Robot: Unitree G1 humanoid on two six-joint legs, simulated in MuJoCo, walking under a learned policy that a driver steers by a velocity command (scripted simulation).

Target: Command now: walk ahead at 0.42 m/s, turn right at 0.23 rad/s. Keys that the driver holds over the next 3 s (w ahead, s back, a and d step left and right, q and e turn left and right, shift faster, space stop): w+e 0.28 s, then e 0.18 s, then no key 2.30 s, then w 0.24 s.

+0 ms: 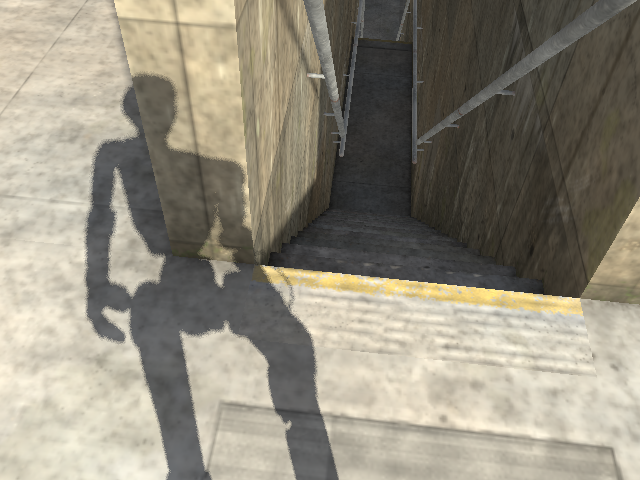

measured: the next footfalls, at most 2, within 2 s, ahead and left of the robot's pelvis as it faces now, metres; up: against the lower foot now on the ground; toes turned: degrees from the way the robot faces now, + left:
right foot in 0.26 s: +0.33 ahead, -0.16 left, +0.00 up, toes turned -18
left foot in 0.74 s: +0.51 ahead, +0.04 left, +0.00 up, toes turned -18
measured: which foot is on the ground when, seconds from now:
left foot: down 0.00-0.24, up 0.26-0.72, down 0.74-1.00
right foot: up 0.00-0.24, down 0.26-1.00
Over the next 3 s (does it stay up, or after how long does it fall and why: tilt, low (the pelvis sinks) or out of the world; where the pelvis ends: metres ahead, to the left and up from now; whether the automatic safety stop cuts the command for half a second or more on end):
stays up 0.44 -0.04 -0.01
